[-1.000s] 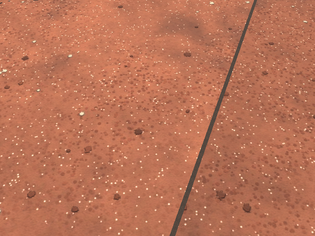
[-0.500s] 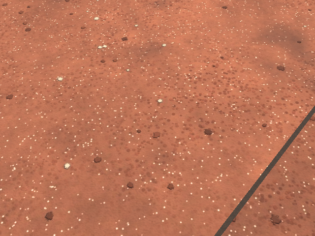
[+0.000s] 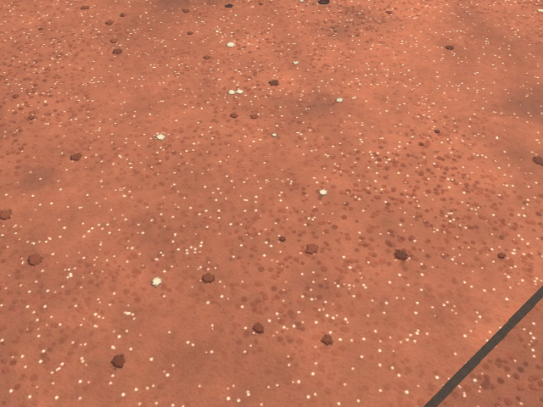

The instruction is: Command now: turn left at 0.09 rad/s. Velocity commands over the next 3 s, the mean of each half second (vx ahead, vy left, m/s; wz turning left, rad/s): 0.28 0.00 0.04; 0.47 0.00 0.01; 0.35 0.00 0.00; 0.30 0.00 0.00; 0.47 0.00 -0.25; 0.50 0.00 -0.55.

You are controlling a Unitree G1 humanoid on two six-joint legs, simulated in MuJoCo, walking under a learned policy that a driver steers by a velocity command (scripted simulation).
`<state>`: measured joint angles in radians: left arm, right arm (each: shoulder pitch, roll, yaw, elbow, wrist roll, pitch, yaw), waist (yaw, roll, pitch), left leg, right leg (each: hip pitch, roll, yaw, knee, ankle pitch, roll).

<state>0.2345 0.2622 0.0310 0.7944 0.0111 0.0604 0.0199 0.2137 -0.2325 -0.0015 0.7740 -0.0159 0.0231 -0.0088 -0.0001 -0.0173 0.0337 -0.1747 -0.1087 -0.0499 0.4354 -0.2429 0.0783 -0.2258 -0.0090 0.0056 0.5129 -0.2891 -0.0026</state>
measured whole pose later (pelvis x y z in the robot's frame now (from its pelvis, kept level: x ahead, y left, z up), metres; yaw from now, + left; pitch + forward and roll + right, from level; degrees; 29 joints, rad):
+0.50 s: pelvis +0.11 +0.00 +0.01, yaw +1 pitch +1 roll +0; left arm 0.12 0.28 0.05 0.82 0.04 -0.02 -0.05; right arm 0.48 -0.25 -0.02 0.98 -0.02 -0.08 0.00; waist -0.06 -0.03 0.01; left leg 0.07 -0.07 -0.01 0.17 -0.25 0.07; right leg -0.55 -0.05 -0.02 0.80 -0.15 -0.03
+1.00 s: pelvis +0.40 -0.08 -0.04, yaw +0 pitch -1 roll +0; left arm 0.42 0.22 0.03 1.02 0.01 -0.09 -0.01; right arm 0.15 -0.26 -0.04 0.97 -0.04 -0.03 0.03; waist 0.01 0.03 0.08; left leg -0.61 0.06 0.00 0.99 -0.16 0.04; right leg -0.04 0.10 -0.05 0.28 -0.24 -0.12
